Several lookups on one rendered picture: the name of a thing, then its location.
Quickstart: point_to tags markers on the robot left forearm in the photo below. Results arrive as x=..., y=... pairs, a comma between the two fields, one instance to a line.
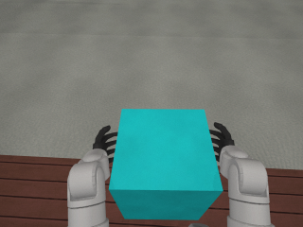
x=86, y=192

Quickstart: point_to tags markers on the carton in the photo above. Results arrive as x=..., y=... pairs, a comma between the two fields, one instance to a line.
x=164, y=165

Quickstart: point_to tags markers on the right robot hand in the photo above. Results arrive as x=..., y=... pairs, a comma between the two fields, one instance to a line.
x=224, y=136

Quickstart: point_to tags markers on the robot right forearm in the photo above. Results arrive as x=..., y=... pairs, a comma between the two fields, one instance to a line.
x=248, y=189

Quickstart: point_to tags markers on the left robot hand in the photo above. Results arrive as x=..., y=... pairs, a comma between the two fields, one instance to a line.
x=100, y=141

